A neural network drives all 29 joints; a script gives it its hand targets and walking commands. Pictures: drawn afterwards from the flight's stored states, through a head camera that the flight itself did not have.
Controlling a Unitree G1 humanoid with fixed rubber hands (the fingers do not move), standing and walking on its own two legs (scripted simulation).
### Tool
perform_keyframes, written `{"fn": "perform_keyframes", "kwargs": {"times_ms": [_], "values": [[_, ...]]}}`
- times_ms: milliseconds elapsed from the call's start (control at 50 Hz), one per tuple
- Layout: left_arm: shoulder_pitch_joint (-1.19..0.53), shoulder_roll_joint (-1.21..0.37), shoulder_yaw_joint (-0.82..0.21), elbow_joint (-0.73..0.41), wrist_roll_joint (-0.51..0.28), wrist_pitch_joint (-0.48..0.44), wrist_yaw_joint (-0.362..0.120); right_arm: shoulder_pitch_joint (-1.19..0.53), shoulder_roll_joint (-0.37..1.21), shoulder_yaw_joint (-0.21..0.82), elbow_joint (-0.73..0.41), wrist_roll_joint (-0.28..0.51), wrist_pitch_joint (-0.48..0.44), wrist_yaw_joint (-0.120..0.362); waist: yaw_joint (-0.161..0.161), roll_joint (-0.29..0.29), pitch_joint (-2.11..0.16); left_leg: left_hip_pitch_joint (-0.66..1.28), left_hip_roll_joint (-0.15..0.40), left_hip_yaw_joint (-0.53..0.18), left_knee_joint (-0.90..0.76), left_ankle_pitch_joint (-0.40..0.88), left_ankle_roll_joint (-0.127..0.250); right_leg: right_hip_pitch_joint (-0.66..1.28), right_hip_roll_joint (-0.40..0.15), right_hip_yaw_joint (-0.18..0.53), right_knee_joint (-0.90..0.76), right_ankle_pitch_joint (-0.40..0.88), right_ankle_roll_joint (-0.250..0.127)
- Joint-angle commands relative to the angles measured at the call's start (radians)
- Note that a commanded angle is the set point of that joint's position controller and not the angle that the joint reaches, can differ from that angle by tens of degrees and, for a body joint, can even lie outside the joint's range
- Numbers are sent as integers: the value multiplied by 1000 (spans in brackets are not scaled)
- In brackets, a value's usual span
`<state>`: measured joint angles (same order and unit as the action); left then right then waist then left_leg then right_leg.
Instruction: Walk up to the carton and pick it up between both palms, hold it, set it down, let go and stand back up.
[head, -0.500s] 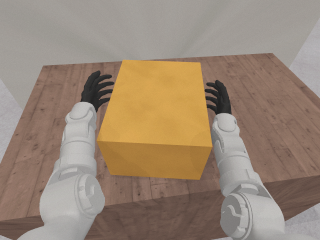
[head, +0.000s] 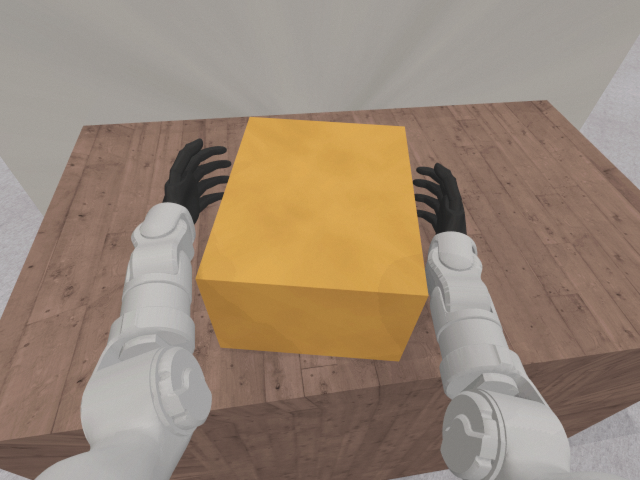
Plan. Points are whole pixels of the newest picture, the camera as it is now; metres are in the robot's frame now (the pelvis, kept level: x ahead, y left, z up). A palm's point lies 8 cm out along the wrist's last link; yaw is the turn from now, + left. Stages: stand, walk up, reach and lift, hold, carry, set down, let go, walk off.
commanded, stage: set down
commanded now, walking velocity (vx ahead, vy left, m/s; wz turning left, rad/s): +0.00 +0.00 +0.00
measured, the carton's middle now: (318, 230) +0.44 -0.02 +0.06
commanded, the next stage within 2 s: none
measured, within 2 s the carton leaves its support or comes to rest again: neither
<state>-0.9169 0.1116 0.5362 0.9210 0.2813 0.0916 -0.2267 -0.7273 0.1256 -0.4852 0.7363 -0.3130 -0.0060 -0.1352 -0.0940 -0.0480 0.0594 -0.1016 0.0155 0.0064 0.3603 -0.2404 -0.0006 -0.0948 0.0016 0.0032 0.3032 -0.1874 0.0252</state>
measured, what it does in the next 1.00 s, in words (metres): stands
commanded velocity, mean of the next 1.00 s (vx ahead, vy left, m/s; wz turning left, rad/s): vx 0.00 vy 0.00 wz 0.00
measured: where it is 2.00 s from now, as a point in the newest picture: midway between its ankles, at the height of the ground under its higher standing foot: outside the picture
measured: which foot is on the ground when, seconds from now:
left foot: down 0.00-1.00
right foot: down 0.00-1.00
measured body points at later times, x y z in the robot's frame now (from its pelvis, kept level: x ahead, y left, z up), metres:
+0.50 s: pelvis +0.00 +0.01 +0.00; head +0.05 +0.04 +0.44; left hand +0.47 +0.18 +0.08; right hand +0.41 -0.18 +0.06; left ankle -0.03 +0.11 -0.75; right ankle -0.02 -0.13 -0.75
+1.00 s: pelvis -0.04 +0.01 +0.00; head -0.02 +0.04 +0.44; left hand +0.42 +0.20 +0.12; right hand +0.36 -0.20 +0.09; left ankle -0.03 +0.11 -0.75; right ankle -0.02 -0.13 -0.75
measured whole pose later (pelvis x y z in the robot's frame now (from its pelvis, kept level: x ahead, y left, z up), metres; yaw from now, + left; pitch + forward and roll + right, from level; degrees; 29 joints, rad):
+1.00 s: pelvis -0.04 +0.01 +0.00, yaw +0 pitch +9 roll -1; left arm -0.97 0.39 -0.06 1.27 -0.17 -0.07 -0.09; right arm -0.77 -0.10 -0.11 1.04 0.22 -0.05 -0.22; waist -0.11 -0.03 -0.14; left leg -0.42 0.02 0.01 0.43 -0.18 0.00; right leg -0.38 0.00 0.00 0.30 -0.09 0.02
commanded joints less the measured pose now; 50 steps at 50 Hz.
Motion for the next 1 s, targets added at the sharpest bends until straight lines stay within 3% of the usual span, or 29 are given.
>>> {"fn": "perform_keyframes", "kwargs": {"times_ms": [0, 20, 40, 60, 80, 160, 200, 260, 280, 300, 320, 340, 400, 420, 480, 500, 540, 560, 600, 640, 680, 720, 760, 780, 800, 860, 920, 940, 980], "values": [[-368, -194, -110, 84, 119, -60, -33, -338, 357, 211, -37, -49, -48, 94, 16, 28, -290, -168, -43, 102, -127, 157, 52, 295, -27, -45, 55, 506, 85], [-373, -205, -157, 36, 87, -78, -27, -320, 356, 209, -47, -49, -61, 85, -15, 51, -349, -144, -38, 99, -125, 200, 38, 296, -22, -55, 64, 548, 83], [-366, -145, -145, 66, 87, -85, -18, -319, 298, 199, -29, -43, -69, 82, -2, 48, -349, -151, -36, 93, -122, 196, 39, 298, -26, -48, 62, 534, 78], [-381, 97, -86, 117, 79, -85, 21, -281, 45, 160, 24, -10, -64, 60, 14, 75, -353, -150, -42, 112, -113, 206, 26, 289, -21, -30, 66, 521, 70], [-376, 156, -117, 133, 42, -85, 50, -261, -28, 141, 83, 25, -52, 37, -25, 76, -296, -144, -31, 97, -113, 216, 24, 241, -7, -42, 61, 485, 68], [-506, 310, -293, 60, -149, -157, 177, -357, -215, 200, 132, 186, -103, -30, -33, 143, -489, -86, -7, 76, -39, 337, -22, 92, 16, -44, 59, 476, 40], [-536, 299, -339, 139, -235, -192, 184, -405, -152, 246, 117, 235, -110, -48, -45, 72, -615, -129, -27, 95, -9, 315, -6, 120, 2, -21, 82, 590, 45], [-546, 253, -396, 191, -324, -264, 189, -464, -94, 332, 113, 301, -147, -61, -29, 113, -785, -221, -24, 65, 29, 382, -18, 185, -22, -1, 137, 720, 37], [-568, 284, -413, 202, -343, -279, 183, -458, -145, 308, 134, 300, -163, -68, -58, 119, -837, -226, -29, 65, 51, 405, -25, 182, -22, 5, 153, 762, 38], [-532, 296, -410, 196, -364, -305, 184, -464, -153, 320, 96, 314, -175, -75, -34, 107, -909, -220, -34, 71, 89, 453, -31, 173, -18, 10, 171, 818, 36], [-589, 313, -449, 236, -396, -309, 180, -478, -193, 327, 154, 340, -175, -74, -60, 136, -888, -252, -30, 58, 82, 435, -38, 166, -18, 3, 178, 779, 35], [-544, 325, -421, 281, -377, -295, 175, -445, -198, 334, 193, 353, -167, -77, -41, 123, -856, -221, -28, 56, 95, 478, -42, 136, -19, 0, 174, 803, 40], [-594, 355, -479, 189, -406, -295, 195, -447, -301, 307, 263, 398, -181, -78, -74, 251, -885, -34, -17, 45, 159, 611, -100, -4, 6, -37, 150, 658, 11], [-581, 373, -487, 206, -427, -284, 195, -488, -308, 336, 204, 440, -177, -76, -46, 236, -870, -23, -7, 34, 165, 628, -106, -34, 13, -44, 143, 633, 13], [-588, 353, -535, 169, -499, -282, 197, -514, -339, 336, 164, 464, -198, -77, -69, 219, -955, 40, -8, 31, 216, 735, -123, -135, 20, -56, 132, 661, 5], [-583, 396, -510, 152, -465, -278, 197, -492, -348, 337, 202, 465, -187, -73, -50, 240, -925, 61, -6, 37, 221, 744, -123, -133, 20, -52, 131, 640, 5], [-583, 383, -542, 232, -490, -251, 186, -517, -384, 346, 259, 475, -158, -71, -78, 227, -831, 44, -3, 24, 201, 695, -122, -151, 24, -65, 114, 583, -3], [-555, 404, -512, 277, -481, -226, 176, -500, -393, 364, 265, 496, -150, -74, -53, 190, -772, 40, -4, 26, 193, 694, -115, -138, 23, -62, 102, 557, 0], [-539, 394, -543, 213, -493, -217, 168, -471, -382, 367, 257, 513, -155, -88, -80, 208, -799, 68, -5, 34, 194, 677, -122, -158, 28, -70, 83, 543, -2], [-525, 359, -571, 162, -510, -218, 163, -456, -385, 385, 233, 532, -168, -75, -76, 250, -812, 113, 7, 27, 201, 721, -132, -182, 28, -74, 71, 502, -20], [-491, 401, -543, 188, -501, -219, 162, -427, -392, 398, 207, 548, -157, -69, -37, 224, -782, 86, 3, 24, 194, 683, -117, -184, 25, -68, 52, 439, -21], [-483, 392, -560, 170, -511, -216, 152, -412, -398, 415, 198, 574, -145, -65, -50, 235, -794, 119, 4, 11, 189, 684, -112, -192, 29, -72, 59, 411, -20], [-427, 400, -564, 282, -532, -193, 129, -399, -409, 434, 197, 572, -121, -80, -54, 148, -667, 54, -9, 29, 162, 570, -91, -143, 29, -69, 46, 390, -19], [-433, 404, -563, 257, -522, -194, 127, -410, -403, 426, 189, 563, -120, -86, -60, 172, -668, 35, -13, 27, 143, 506, -81, -140, 28, -75, 53, 380, -19], [-404, 421, -550, 265, -524, -189, 120, -377, -393, 449, 157, 571, -103, -91, -52, 120, -634, 2, -16, 31, 114, 429, -57, -100, 24, -65, 51, 367, -8], [-390, 429, -561, 113, -541, -202, 134, -353, -369, 460, 41, 602, -108, -93, -27, 165, -719, 18, -23, 26, 115, 455, -62, -95, 28, -67, 66, 369, -10], [-440, 442, -575, 137, -568, -210, 143, -429, -380, 429, 15, 590, -95, -93, -19, 147, -738, -50, -11, 25, 100, 325, -47, -113, 34, -72, 67, 258, -23], [-514, 437, -613, 193, -587, -207, 137, -473, -401, 390, 63, 577, -69, -94, -56, 155, -694, -85, -17, 23, 85, 205, -38, -156, 29, -65, 58, 168, -29], [-403, 426, -606, 210, -590, -191, 133, -402, -371, 430, 42, 575, -63, -102, -39, 108, -603, -89, -18, 36, 62, 195, -21, -96, 26, -62, 56, 169, -17]]}}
